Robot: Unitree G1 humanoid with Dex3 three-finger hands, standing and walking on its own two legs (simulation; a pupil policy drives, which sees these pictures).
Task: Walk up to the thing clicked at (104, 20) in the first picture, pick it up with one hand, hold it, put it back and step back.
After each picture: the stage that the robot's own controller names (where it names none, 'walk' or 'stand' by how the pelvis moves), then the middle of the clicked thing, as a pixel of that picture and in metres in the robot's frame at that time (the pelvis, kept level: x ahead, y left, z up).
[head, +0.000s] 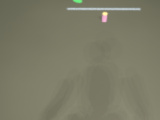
stand; (104, 17) +1.90 -0.30 -0.72
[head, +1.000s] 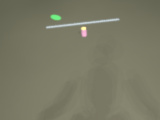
walk; (83, 31) +1.77 +0.12 -0.70
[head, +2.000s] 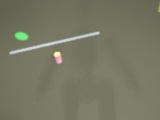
walk; (58, 57) +1.15 +0.36 -0.72
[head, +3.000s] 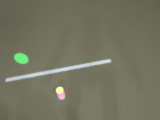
walk; (60, 93) +0.74 +0.28 -0.72
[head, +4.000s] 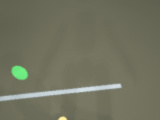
walk; out of the picture +0.48 +0.18 -0.70
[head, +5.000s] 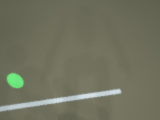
stand; out of the picture +0.38 +0.19 -0.71
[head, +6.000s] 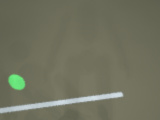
stand; out of the picture +0.36 +0.18 -0.73
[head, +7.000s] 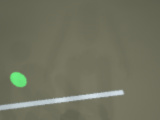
stand; out of the picture +0.38 +0.18 -0.72
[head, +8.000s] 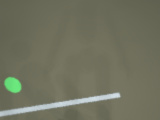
stand; out of the picture +0.34 +0.21 -0.73
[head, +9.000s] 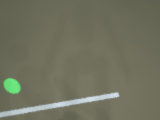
stand; out of the picture +0.35 +0.22 -0.73
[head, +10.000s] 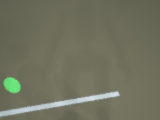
go down; out of the picture +0.35 +0.21 -0.73
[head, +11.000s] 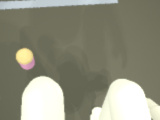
go down; (26, 59) +0.43 +0.25 -0.31
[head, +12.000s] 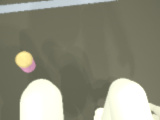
approach; (26, 62) +0.42 +0.25 -0.30
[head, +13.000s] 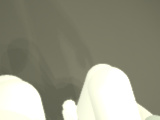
close in; out of the picture +0.40 +0.29 -0.22
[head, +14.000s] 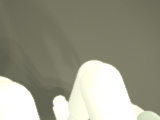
close; out of the picture +0.40 +0.30 -0.22
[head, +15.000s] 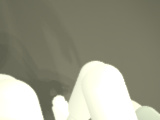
lift; out of the picture +0.38 +0.29 -0.22
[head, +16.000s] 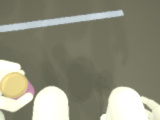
lift; (19, 89) +0.30 +0.23 -0.05
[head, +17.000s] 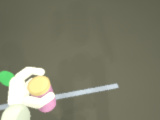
hold; (43, 94) +0.31 +0.15 +0.03
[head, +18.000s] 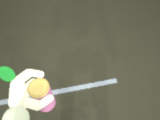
hold; (42, 95) +0.32 +0.16 +0.00
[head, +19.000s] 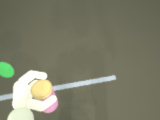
crouch; (45, 96) +0.32 +0.15 -0.02
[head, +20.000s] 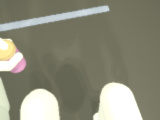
crouch; (10, 57) +0.43 +0.23 -0.09
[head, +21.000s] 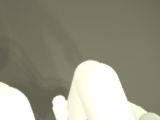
lower; out of the picture +0.40 +0.30 -0.22
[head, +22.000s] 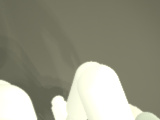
lower; out of the picture +0.40 +0.30 -0.22
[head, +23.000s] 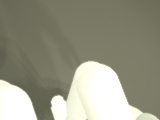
lower; out of the picture +0.40 +0.30 -0.22
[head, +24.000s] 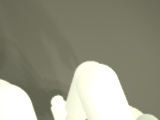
lower; out of the picture +0.40 +0.30 -0.22
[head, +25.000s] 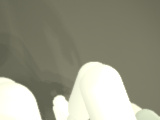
open; out of the picture +0.39 +0.29 -0.23
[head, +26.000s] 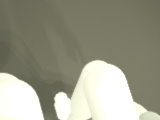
rise; out of the picture +0.39 +0.29 -0.22
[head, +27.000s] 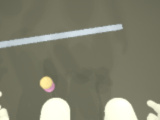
walk; (47, 84) +0.41 +0.21 -0.46
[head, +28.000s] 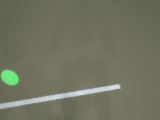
stand; out of the picture +0.35 +0.18 -0.66
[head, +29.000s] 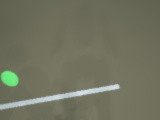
stand; out of the picture +0.36 +0.20 -0.66
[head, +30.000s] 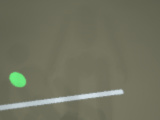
stand; out of the picture +0.36 +0.18 -0.71
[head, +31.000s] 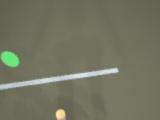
walk; (60, 116) +0.40 +0.14 -0.70
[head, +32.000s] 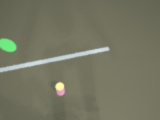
walk; (60, 89) +0.60 +0.17 -0.70
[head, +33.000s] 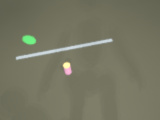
stand; (67, 68) +0.96 +0.26 -0.70
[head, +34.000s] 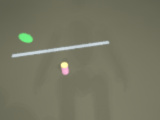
stand; (64, 68) +0.98 +0.21 -0.71
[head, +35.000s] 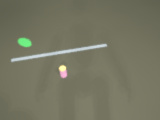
stand; (63, 71) +0.99 +0.22 -0.73
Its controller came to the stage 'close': yes
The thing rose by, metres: 0.71
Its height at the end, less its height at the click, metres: +0.00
